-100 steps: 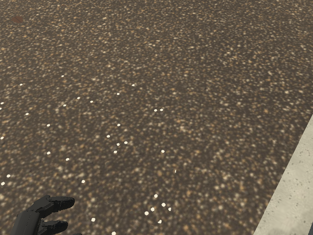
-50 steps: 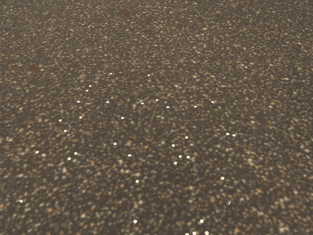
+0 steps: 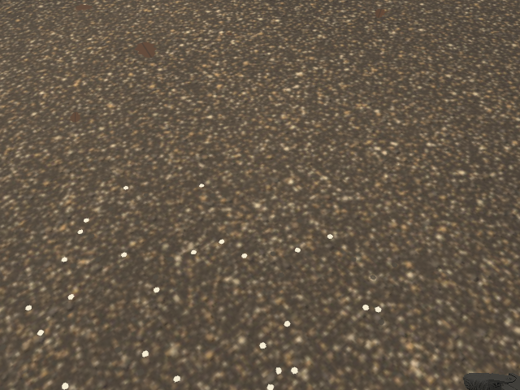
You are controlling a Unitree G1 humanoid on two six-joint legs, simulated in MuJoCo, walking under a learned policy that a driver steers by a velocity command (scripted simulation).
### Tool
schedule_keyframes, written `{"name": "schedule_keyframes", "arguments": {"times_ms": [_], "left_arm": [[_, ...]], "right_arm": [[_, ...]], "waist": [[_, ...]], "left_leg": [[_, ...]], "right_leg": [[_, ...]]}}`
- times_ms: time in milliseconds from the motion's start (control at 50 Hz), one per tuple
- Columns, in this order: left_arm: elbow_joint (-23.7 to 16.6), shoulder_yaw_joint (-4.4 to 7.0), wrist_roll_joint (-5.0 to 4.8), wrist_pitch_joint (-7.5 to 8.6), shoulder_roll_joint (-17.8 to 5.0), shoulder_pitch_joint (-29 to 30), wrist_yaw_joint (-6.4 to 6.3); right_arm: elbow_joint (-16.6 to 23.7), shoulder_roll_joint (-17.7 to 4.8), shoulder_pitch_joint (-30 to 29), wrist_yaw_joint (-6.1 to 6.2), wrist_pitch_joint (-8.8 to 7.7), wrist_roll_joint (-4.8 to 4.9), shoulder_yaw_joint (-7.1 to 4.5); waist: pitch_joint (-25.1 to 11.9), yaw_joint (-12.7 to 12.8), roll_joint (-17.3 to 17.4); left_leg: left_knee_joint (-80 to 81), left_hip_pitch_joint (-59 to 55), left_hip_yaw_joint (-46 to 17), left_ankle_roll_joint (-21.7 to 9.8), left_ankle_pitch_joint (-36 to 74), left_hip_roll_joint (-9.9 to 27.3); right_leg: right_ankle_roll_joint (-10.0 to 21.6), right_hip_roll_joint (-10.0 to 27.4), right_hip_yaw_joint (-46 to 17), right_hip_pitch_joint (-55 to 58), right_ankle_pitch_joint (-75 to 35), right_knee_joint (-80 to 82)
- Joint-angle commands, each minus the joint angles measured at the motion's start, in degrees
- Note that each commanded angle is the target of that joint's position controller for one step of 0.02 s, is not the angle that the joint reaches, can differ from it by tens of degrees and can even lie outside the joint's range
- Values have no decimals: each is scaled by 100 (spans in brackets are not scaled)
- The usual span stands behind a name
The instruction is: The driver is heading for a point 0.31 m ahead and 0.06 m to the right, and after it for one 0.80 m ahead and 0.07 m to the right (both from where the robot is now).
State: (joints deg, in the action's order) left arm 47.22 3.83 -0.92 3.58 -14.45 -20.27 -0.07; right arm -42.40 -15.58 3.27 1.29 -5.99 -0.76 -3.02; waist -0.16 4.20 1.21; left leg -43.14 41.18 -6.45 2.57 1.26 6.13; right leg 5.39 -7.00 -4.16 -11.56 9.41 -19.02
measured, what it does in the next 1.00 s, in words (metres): walks ahead, turning right: left foot, then right foot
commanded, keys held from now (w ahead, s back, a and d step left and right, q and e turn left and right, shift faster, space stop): w+e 0.14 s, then e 0.22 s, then no key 0.64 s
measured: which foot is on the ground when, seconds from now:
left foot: up 0.00-0.14, down 0.16-0.62, up 0.64-0.90, down 0.92-1.00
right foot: down 0.00-0.16, up 0.18-0.58, down 0.60-1.00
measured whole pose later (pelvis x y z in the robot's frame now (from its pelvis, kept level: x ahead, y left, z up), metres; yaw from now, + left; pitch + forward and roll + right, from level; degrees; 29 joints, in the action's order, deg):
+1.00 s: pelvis +0.25 +0.01 -0.01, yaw -19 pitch +0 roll -1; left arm 43.2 2.0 1.0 -0.6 -11.9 -7.5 -0.4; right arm -50.4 -13.7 11.8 1.1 0.6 -1.1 -2.2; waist 0.5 -0.2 -0.7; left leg -32.4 14.8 -0.4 1.8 -17.5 2.7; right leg 0.7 -1.7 -0.3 -18.3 11.8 -30.2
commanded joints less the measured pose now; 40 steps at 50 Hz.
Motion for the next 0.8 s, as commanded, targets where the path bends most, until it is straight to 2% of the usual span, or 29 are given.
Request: {"name": "schedule_keyframes", "arguments": {"times_ms": [20,60,100,120,140,160,180,200,220,240,260,280,320,360,400,460,520,560,580,600,620,640,660,680,700,720,740,780,800], "left_arm": [[-446,246,-96,55,-1011,100,-67],[-431,242,-115,-6,-959,-50,-85],[-463,247,-78,-67,-927,-100,-110],[-495,256,-50,-99,-940,-75,-122],[-540,224,-30,-119,-823,-43,-126],[-628,137,4,-108,-551,33,-118],[-777,11,131,-90,-127,-97,-126],[-1013,5,-59,-28,-275,-733,-128],[-829,143,-74,-63,-872,-652,-169],[-919,218,-34,-140,-1078,-106,-174],[-953,243,0,-224,-1017,126,-180],[-1044,265,20,-296,-946,262,-177],[-1124,207,-53,-427,-590,222,-135],[-1270,161,-45,-486,-439,415,-127],[-1343,108,22,-483,-345,603,-98],[-1406,72,50,-455,-333,889,-15],[-1541,96,62,-459,-441,1251,59],[-1555,127,63,-444,-485,1214,96],[-1488,154,77,-420,-521,1070,96],[-1466,220,108,-407,-759,950,46],[-1572,299,230,-414,-1249,714,-48],[-1591,151,288,-411,-964,835,-61],[-1495,79,270,-384,-666,757,-19],[-1410,44,244,-339,-610,950,7],[-1401,67,216,-319,-698,1205,16],[-1404,79,176,-311,-742,1455,9],[-1379,88,191,-316,-772,1616,-4],[-1308,60,211,-321,-616,1748,-24],[-1255,48,210,-324,-555,1734,-33]], "right_arm": [[404,-259,-431,-45,-68,81,-16],[532,-378,-684,-92,-105,132,-43],[595,-538,-701,-150,-173,165,-107],[574,-602,-538,-166,-205,184,-145],[472,-672,-138,-160,-233,184,-204],[397,-885,468,-116,-262,75,-289],[325,-1301,1334,-59,-239,-30,-386],[135,-1543,1604,-101,-144,-51,-455],[362,-905,1310,-110,-100,-3,-321],[453,-573,1066,-86,-41,-5,-220],[487,-474,794,-87,17,-36,-168],[439,-398,583,-86,73,-8,-153],[356,-461,460,-77,103,-38,-179],[288,-661,402,-32,130,-40,-252],[200,-751,433,13,180,15,-281],[117,-865,359,22,260,98,-299],[-18,-979,513,-25,300,194,-321],[-71,-1029,476,-34,328,273,-322],[-124,-960,533,-38,334,301,-293],[-248,-742,869,-62,310,230,-220],[-145,-384,1069,-110,258,-59,-74],[-93,-209,1164,-133,284,-72,39],[-99,-643,863,-117,368,44,-84],[-93,-729,718,-96,448,122,-126],[-190,-703,753,-36,529,103,-145],[-230,-748,784,23,607,48,-171],[-289,-690,895,48,657,49,-169],[-383,-493,1040,76,682,71,-123],[-386,-420,973,84,679,73,-97]], "waist": [[7,-60,-437],[-16,17,-486],[-107,-47,-599],[-153,-155,-731],[-281,-371,-810],[-690,-682,-724],[-1549,-880,263],[-1967,-517,2094],[-1621,-640,1133],[-1176,-735,634],[-936,-603,242],[-634,-460,273],[-376,-304,611],[-369,-292,654],[-556,-333,500],[-673,-379,523],[-611,-488,581],[-563,-388,611],[-583,-313,541],[-697,-343,202],[-1266,-458,-909],[-1538,-435,-1636],[-1426,-217,-1127],[-1094,-302,-967],[-928,-392,-790],[-770,-475,-813],[-702,-586,-852],[-717,-639,-885],[-703,-580,-907]], "left_leg": [[846,-1137,265,147,543,-411],[1243,-1127,150,139,292,-478],[1602,-1376,77,44,-201,-557],[1732,-1668,132,-45,-493,-596],[1961,-2246,214,-198,-660,-590],[1944,-3306,-53,-489,-546,-151],[1652,-4895,-1130,-896,581,1109],[1980,-6050,-3510,-1844,299,2167],[2024,-5714,-3198,-1746,349,1962],[1914,-5155,-2075,-1524,1133,1683],[1940,-4511,-1340,-1409,1887,1374],[2024,-3986,-900,-1364,2085,1139],[2430,-3220,-251,-1339,1993,842],[2631,-3149,29,-1481,2128,937],[2640,-3207,240,-1548,2170,974],[2630,-3076,618,-1490,1933,904],[2420,-3256,598,-1402,1518,967],[2053,-3334,553,-1247,1139,942],[1760,-3209,610,-1085,797,799],[1287,-2892,818,-765,352,501],[44,-1915,1238,-293,-1591,38],[-789,-1148,814,22,-4016,-268],[-1272,-1081,498,132,-4032,-176],[-1390,-981,427,151,-3812,-121],[-1303,-1018,401,168,-3560,-84],[-1217,-1227,376,220,-3273,-69],[-1195,-1559,440,261,-3014,-136],[-736,-1981,534,268,-2698,-210],[-451,-2083,555,250,-2581,-227]], "right_leg": [[812,1292,-1162,-827,80,653],[779,1389,-1478,-386,348,318],[707,1462,-1845,-18,524,-105],[661,1449,-1964,31,475,-324],[539,1283,-1963,-40,370,-677],[286,935,-1655,-405,99,-1663],[-80,419,-855,-1363,1602,-3567],[-343,107,-415,-3184,2833,-4968],[-532,502,-677,-3547,2469,-5668],[-654,600,-531,-3578,2061,-5848],[-760,783,-372,-3319,1808,-5771],[-802,936,-282,-3220,1653,-5507],[-843,993,21,-2775,1365,-5105],[-905,1030,112,-2768,1065,-4597],[-879,1050,115,-2492,650,-3915],[-781,966,267,-1788,103,-2922],[-634,839,359,-1441,142,-2135],[-452,727,459,-1038,-49,-1272],[-317,606,559,-512,-533,-647],[-143,830,253,246,-1543,-305],[299,2143,-1110,1542,-4034,-698],[1324,2990,-2006,1664,-4155,-572],[1419,2760,-1880,1263,-3378,-367],[1178,2446,-1519,1002,-2884,-301],[958,2247,-1290,704,-2463,-233],[854,2154,-1133,303,-2252,-144],[813,2017,-924,-104,-2234,-92],[758,1803,-625,-367,-1909,-64],[755,1773,-604,-372,-1692,-66]]}}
